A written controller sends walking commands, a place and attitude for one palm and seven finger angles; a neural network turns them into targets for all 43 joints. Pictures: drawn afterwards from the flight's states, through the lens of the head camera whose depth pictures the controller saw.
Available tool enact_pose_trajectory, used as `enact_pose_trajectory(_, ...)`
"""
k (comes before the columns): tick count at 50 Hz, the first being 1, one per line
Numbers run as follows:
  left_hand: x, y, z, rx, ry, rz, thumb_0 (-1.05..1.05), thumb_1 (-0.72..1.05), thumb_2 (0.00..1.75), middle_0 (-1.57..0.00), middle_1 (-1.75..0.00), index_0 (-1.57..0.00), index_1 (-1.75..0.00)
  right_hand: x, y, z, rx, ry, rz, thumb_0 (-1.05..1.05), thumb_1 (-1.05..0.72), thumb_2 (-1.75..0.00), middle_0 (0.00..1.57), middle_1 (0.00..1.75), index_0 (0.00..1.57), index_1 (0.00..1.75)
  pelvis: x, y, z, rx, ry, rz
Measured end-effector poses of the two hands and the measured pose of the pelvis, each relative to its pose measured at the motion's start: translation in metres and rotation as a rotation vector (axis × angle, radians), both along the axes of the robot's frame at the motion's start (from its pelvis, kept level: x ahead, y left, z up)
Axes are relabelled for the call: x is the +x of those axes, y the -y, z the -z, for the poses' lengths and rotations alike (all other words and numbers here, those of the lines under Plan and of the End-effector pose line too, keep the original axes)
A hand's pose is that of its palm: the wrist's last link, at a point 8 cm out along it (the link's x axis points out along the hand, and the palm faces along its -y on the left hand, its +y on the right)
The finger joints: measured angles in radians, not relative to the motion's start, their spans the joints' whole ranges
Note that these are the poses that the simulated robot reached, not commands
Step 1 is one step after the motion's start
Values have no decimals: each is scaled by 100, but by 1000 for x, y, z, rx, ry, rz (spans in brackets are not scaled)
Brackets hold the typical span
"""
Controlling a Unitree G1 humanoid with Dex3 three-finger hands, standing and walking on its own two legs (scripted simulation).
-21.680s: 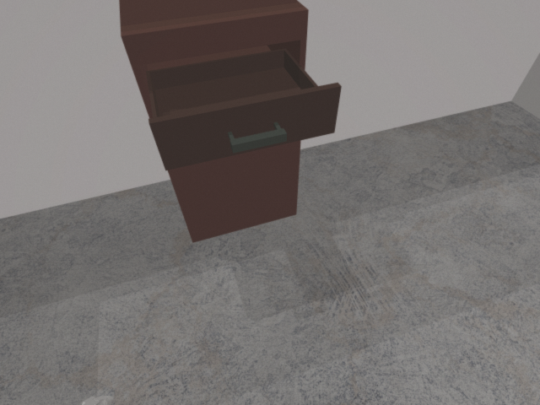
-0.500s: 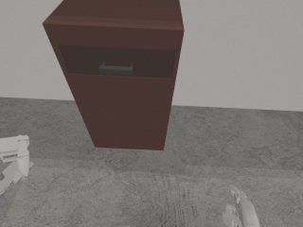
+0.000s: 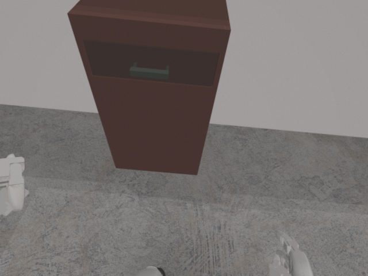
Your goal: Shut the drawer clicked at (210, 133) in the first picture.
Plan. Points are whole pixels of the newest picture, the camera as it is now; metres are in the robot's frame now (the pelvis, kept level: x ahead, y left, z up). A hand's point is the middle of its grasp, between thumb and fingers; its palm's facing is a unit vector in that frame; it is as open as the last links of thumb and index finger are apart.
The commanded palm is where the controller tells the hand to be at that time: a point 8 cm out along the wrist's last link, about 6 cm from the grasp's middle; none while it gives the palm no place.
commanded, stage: step back with the hand held close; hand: left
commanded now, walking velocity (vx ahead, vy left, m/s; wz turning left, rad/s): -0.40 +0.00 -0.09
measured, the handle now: (150, 69) +0.77 +0.15 +0.00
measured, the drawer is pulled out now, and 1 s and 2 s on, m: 0.00 0.00 0.00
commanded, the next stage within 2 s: stop stepping back and stand still in 0.18 s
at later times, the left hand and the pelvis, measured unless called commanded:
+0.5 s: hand out of the picture +0.11 +0.24 +0.17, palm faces +0.27 -0.85 -0.45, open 3.2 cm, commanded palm +0.08 +0.28 +0.19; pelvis -0.08 +0.02 +0.00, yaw -6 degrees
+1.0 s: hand out of the picture +0.11 +0.26 +0.16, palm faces +0.32 -0.86 -0.40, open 3.2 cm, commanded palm +0.05 +0.30 +0.19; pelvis -0.11 +0.04 +0.01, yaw -6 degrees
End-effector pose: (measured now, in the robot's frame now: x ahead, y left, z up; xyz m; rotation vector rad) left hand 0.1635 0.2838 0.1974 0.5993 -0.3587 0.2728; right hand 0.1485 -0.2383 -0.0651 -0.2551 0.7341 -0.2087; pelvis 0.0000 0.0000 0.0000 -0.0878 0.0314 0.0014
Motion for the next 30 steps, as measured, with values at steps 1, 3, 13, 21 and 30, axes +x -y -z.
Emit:
enact_pose_trajectory(1,-5,-1,-1,-11,2,-8,1,89,90,-141,-159,-141,-160,-2,-3,-1,8,1,-10,1,-90,-89,20,30,20,30,-2,1,-1,0,-10,7)
enact_pose_trajectory(3,-13,2,-1,-38,0,-11,1,89,90,-141,-159,-141,-160,-7,-7,-1,22,5,-33,1,-90,-89,20,30,20,30,-7,3,-3,7,-31,29)
enact_pose_trajectory(13,-17,28,11,-79,-6,176,1,89,90,-141,-159,-141,-160,-50,-3,5,13,5,28,1,-90,-89,20,30,21,30,-46,-2,3,24,9,87)
enact_pose_trajectory(21,-67,14,0,2,-81,149,1,89,90,-140,-159,-140,-160,-96,10,-5,-6,12,59,1,-90,-89,20,30,20,30,-80,-3,0,36,5,88)
enact_pose_trajectory(30,-78,-20,28,-184,-55,-19,1,89,90,-141,-159,-141,-160,-130,-5,-6,-55,-24,81,1,-90,-89,20,30,20,30,-94,-24,-5,68,30,90)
